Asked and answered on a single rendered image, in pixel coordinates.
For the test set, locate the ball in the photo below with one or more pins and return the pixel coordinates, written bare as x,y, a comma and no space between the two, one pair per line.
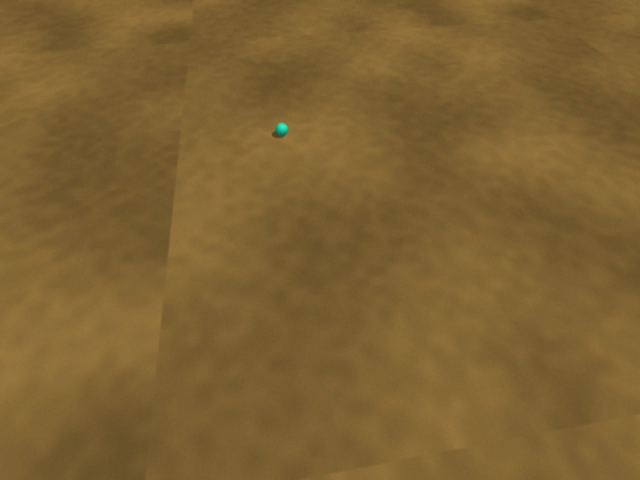
281,129

